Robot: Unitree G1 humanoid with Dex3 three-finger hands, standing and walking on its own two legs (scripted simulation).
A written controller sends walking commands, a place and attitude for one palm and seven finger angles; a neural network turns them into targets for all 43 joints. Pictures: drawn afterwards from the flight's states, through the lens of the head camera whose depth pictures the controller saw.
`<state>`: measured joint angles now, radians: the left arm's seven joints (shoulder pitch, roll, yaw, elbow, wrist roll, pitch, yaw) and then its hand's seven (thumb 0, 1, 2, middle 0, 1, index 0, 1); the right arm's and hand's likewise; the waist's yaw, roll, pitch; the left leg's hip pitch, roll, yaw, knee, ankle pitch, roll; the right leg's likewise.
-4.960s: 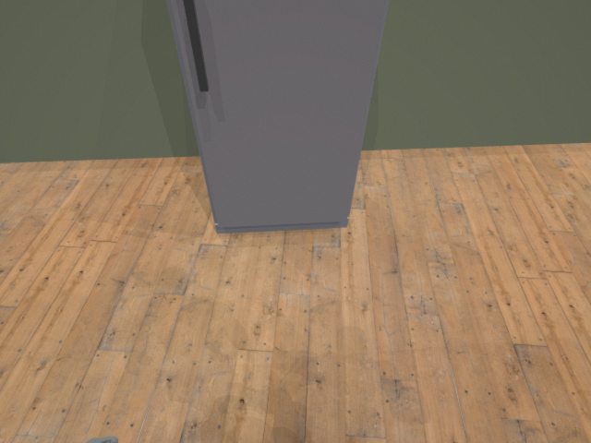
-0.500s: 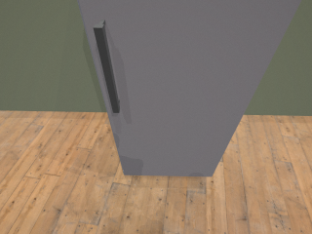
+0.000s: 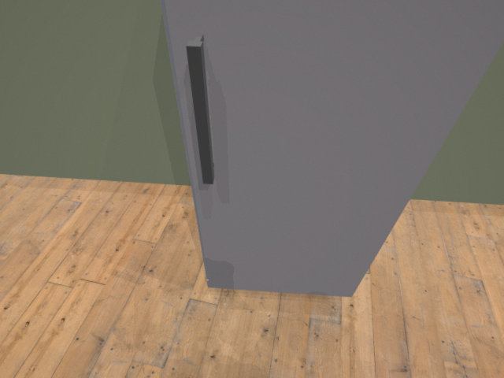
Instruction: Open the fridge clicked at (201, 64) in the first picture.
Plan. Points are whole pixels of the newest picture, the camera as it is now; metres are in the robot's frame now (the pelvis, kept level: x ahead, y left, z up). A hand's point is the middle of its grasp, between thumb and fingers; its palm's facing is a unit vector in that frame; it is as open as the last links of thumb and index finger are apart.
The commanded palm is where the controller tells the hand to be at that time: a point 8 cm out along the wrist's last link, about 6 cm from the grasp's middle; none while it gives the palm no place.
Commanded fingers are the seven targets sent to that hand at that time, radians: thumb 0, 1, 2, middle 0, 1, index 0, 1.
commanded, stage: look again from close up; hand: left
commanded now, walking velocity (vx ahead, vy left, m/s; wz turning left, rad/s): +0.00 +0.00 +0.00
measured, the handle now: (204, 118) +0.56 +0.14 +0.13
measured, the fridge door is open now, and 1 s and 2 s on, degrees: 0 0 0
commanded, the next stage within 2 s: none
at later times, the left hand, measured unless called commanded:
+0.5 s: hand out of the picture -0.02 +0.27 -0.16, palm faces -0.01 -0.96 -0.28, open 7.4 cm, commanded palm none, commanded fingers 0.00 0.90 0.90 -0.20 -0.30 -0.20 -0.30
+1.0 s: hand out of the picture -0.07 +0.19 -0.17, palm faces +0.02 -0.98 -0.17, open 7.4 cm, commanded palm none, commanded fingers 0.00 0.90 0.90 -0.20 -0.30 -0.20 -0.30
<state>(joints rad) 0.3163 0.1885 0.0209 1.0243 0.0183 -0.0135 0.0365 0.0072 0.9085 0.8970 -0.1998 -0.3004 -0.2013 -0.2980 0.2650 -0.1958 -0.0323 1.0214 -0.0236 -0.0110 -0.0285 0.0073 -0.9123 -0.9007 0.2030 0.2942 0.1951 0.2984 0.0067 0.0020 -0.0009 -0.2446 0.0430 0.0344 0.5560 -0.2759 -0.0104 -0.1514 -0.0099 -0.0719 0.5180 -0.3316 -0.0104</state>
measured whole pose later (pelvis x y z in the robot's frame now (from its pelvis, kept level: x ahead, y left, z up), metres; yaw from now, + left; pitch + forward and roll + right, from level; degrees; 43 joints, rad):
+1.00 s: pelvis -0.05 +0.03 +0.01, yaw -1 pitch -2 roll -1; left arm 0.37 0.14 -0.01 1.08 0.02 0.00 0.03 0.01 0.91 0.90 -0.20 -0.30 -0.20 -0.30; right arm 0.29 -0.16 -0.01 1.09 -0.01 0.01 0.00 0.01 -0.91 -0.90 0.20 0.29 0.20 0.30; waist 0.00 0.00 0.01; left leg -0.27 0.00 0.06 0.45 -0.15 0.03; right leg -0.19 -0.05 -0.05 0.44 -0.21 0.03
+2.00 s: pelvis -0.03 +0.03 +0.01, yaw -1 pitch -1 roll -1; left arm 0.36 0.12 0.01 1.08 0.02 -0.01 0.04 0.01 0.91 0.90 -0.20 -0.30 -0.20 -0.30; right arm 0.30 -0.14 -0.02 1.10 -0.01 0.00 -0.01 0.01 -0.91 -0.90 0.20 0.29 0.20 0.30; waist 0.00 0.00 0.02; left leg -0.26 0.01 0.07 0.45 -0.17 0.03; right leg -0.19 -0.04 -0.04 0.44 -0.23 0.03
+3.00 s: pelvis +0.00 +0.02 +0.01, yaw -2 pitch -1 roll +0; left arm 0.35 0.14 0.01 1.11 0.02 0.00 0.03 0.01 0.91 0.90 -0.20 -0.30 -0.20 -0.30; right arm 0.29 -0.14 -0.02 1.12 -0.02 0.00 -0.02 0.01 -0.91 -0.90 0.20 0.29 0.20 0.30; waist 0.00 -0.01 0.00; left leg -0.22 0.00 0.08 0.44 -0.22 0.03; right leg -0.17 -0.05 -0.02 0.46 -0.29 0.02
